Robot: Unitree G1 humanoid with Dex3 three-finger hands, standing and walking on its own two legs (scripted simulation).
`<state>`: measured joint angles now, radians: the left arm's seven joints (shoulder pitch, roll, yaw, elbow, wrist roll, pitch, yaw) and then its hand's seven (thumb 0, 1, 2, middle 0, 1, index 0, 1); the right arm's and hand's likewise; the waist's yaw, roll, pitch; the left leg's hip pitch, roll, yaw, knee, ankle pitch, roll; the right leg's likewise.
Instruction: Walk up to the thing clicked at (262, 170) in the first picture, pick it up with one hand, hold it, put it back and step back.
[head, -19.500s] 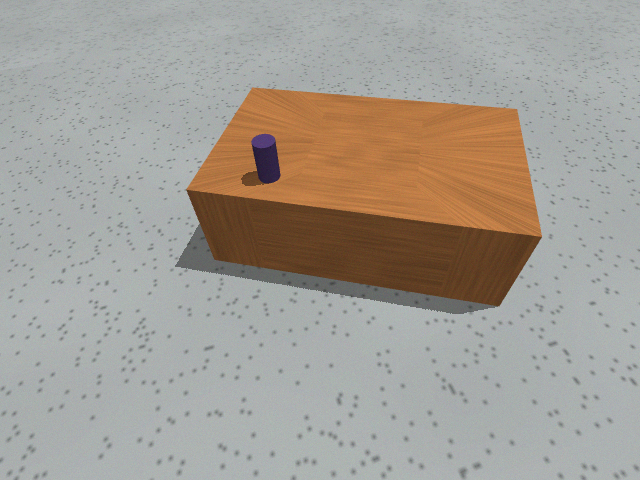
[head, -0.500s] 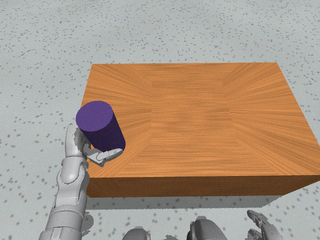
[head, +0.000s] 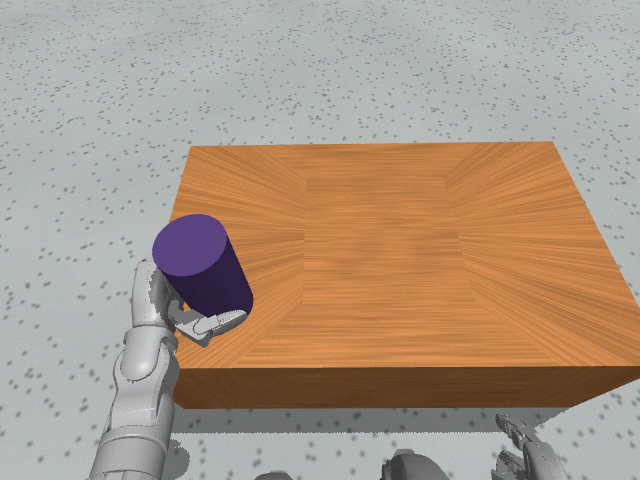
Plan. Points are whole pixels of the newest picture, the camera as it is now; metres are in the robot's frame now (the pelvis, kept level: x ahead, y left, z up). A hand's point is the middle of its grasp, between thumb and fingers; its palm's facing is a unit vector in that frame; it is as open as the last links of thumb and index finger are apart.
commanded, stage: hold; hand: left
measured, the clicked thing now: (209, 277) +0.33 +0.15 +0.07
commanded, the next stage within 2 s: none
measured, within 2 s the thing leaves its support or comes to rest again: neither
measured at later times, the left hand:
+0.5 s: hand (203, 289) +0.32 +0.16 +0.06, palm faces +0.04 -1.00 +0.00, open 10.8 cm
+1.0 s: hand (201, 294) +0.32 +0.16 +0.06, palm faces +0.04 -1.00 +0.00, open 10.9 cm
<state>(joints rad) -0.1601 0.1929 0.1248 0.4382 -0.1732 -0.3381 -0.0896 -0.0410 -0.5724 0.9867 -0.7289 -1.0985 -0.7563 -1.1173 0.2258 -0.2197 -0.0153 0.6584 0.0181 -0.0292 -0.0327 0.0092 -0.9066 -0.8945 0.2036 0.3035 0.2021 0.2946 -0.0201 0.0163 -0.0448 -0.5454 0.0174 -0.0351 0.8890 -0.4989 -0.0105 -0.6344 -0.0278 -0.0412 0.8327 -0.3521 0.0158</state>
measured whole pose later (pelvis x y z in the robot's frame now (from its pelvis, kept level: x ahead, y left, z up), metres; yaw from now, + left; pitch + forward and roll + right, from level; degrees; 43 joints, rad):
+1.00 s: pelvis -0.01 +0.00 +0.01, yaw +0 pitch +6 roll -1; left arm -0.12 0.18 0.13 0.43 -0.18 -0.33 -0.11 -0.04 -0.58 1.01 -0.72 -1.12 -0.75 -1.14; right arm 0.22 -0.22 -0.01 0.67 0.02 -0.04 -0.03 0.01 -0.90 -0.90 0.20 0.30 0.20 0.29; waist -0.01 0.02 -0.03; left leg -0.47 0.01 -0.03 0.83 -0.47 -0.01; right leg -0.56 -0.03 -0.03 0.77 -0.32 0.02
